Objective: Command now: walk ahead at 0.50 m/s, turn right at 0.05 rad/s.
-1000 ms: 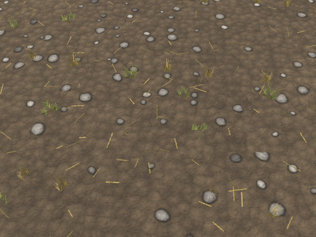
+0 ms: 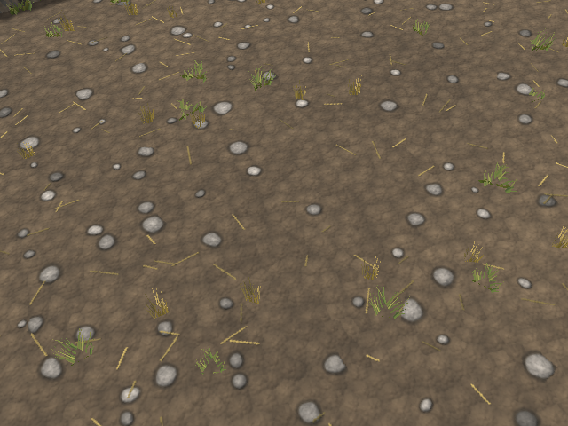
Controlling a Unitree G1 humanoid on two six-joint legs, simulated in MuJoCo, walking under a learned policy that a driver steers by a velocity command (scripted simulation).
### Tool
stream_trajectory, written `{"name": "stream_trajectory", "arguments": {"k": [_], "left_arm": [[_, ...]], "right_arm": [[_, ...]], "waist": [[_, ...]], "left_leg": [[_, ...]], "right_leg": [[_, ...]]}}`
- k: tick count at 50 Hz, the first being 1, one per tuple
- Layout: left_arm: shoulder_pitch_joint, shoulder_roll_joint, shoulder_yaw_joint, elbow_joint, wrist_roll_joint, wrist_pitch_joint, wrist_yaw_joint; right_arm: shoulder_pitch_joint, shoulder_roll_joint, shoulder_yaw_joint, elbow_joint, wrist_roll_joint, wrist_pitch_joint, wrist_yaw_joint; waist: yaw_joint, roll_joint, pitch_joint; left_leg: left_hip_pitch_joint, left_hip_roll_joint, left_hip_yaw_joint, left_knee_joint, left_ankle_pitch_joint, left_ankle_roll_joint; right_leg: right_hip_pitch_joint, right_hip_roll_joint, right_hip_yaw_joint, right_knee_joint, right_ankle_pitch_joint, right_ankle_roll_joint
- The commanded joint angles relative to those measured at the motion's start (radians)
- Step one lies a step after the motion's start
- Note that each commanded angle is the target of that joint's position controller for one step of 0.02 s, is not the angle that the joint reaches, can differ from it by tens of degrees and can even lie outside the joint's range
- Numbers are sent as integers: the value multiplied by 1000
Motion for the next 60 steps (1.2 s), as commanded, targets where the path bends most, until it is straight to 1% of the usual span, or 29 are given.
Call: {"name": "stream_trajectory", "arguments": {"k": [1,4,10,15,18,19,20,21,22,23,24,25,26,27,30,33,36,40,43,44,45,46,47,48,49,50,51,54,60], "left_arm": [[55,111,33,-26,9,-17,-2],[67,135,42,2,2,-36,2],[158,173,50,67,-9,-28,22],[240,187,56,131,-18,-6,28],[230,204,62,147,-18,11,35],[212,205,60,146,-18,17,38],[213,180,48,140,-10,20,41],[288,97,18,105,4,6,37],[338,47,1,122,1,-15,31],[241,151,28,109,-25,-30,24],[160,170,33,83,-40,-39,21],[116,161,33,75,-30,-40,26],[112,151,38,77,-17,-34,29],[137,132,37,84,-14,-23,29],[135,89,29,83,-7,1,34],[15,79,24,41,7,-5,35],[-99,58,15,16,1,-21,23],[-204,76,16,-15,-12,-37,3],[-155,123,31,-5,-13,-49,-1],[-75,144,44,18,-12,-52,3],[51,194,66,45,5,-56,12],[180,277,85,50,27,-52,21],[187,294,87,57,27,-35,15],[149,190,60,36,19,-30,15],[87,142,45,27,12,-27,18],[32,117,36,28,14,-24,16],[-11,103,35,35,15,-22,16],[-78,115,42,50,29,-25,22],[-102,167,61,76,8,4,52]], "right_arm": [[-22,-89,-25,-79,-10,-7,-2],[-54,-57,-18,-86,-18,14,-7],[-265,-23,-1,-137,-16,0,10],[-380,-38,1,-187,-7,-10,36],[-321,-71,-11,-180,-10,-16,42],[-221,-98,-27,-151,-13,-17,37],[-62,-149,-52,-106,-17,-16,27],[79,-246,-75,-87,-36,-12,17],[122,-226,-71,-66,-18,-4,21],[88,-154,-48,-70,-5,-3,19],[14,-131,-40,-81,-6,-1,15],[-47,-108,-34,-90,-15,-1,15],[-86,-81,-26,-96,-26,-4,17],[-105,-68,-22,-97,-34,-8,18],[-102,-87,-29,-77,-25,-23,16],[-54,-114,-38,-52,-17,-17,1],[-4,-135,-44,-33,-6,-5,-12],[67,-144,-50,-4,7,12,-21],[59,-156,-60,-2,5,27,-30],[50,-145,-57,-5,3,30,-30],[46,-107,-44,-17,-7,32,-29],[80,-36,-22,-53,-33,29,-31],[193,17,-7,-74,-10,17,-32],[153,-98,-36,-55,8,21,-36],[78,-134,-51,-74,13,32,-39],[54,-123,-54,-75,5,47,-43],[51,-106,-59,-80,-2,63,-45],[50,-50,-57,-108,4,107,-44],[-71,-38,-51,-187,-9,116,-13]], "waist": [[20,-130,-52],[4,-101,-26],[72,-75,26],[100,-78,54],[52,-107,8],[-6,-108,-54],[-73,-89,-167],[-80,76,-340],[-71,236,-432],[-94,150,-312],[-74,104,-181],[-47,46,-103],[-15,45,-58],[14,66,-55],[39,57,-30],[14,26,5],[-23,23,21],[-48,37,32],[-1,66,9],[44,66,-30],[102,42,-127],[124,-124,-300],[71,-407,-417],[88,-251,-335],[81,-176,-223],[53,-113,-164],[24,-123,-121],[-16,-166,-74],[11,-125,-91]], "left_leg": [[-256,93,-49,-4,104,-5],[-265,94,-41,-105,198,-31],[-238,53,-8,-464,495,-33],[-263,26,-11,-589,439,5],[-146,-14,24,-625,326,46],[3,-47,58,-650,328,71],[255,-20,34,-626,365,108],[665,229,-314,-597,347,235],[818,343,-672,-742,167,325],[740,310,-617,-790,43,279],[597,280,-487,-819,66,242],[458,243,-395,-851,143,227],[351,208,-326,-886,222,218],[287,189,-286,-915,265,217],[208,175,-193,-978,369,238],[209,145,-146,-995,430,229],[205,110,-105,-983,411,198],[274,147,-164,-921,356,186],[319,176,-222,-831,374,157],[304,148,-211,-750,440,138],[242,74,-169,-555,476,99],[24,-39,-92,-220,213,40],[-247,-130,-70,35,-265,-6],[-304,-66,-144,139,-246,-15],[-328,-36,-114,151,-183,-21],[-291,0,-91,131,-129,-35],[-249,30,-84,91,-85,-43],[-159,40,-39,11,9,-68],[-83,45,8,-295,240,-50]], "right_leg": [[234,-254,332,-302,64,-183],[184,-243,243,-351,174,-199],[209,-205,120,-374,186,-152],[367,-268,134,-309,221,-136],[435,-279,130,-204,450,-106],[423,-247,99,-86,611,-85],[325,-196,61,110,604,-55],[-22,-87,8,484,274,8],[-269,40,99,705,-407,39],[-382,-20,162,791,-400,27],[-418,-72,126,772,-304,17],[-390,-112,100,720,-221,20],[-338,-141,101,667,-163,26],[-278,-157,105,642,-129,32],[-261,-171,91,558,-68,61],[-299,-163,84,362,92,85],[-235,-116,64,151,238,95],[-191,-83,83,25,252,91],[-89,-72,88,-25,151,62],[30,-62,71,-54,125,40],[237,-104,95,-41,163,-1],[550,-318,291,27,321,-73],[733,-484,657,-88,297,-194],[648,-445,602,-108,290,-171],[526,-418,431,-101,400,-143],[406,-374,318,-113,508,-132],[306,-347,242,-135,544,-131],[148,-311,93,-229,521,-153],[188,-319,-58,-253,470,-152]]}}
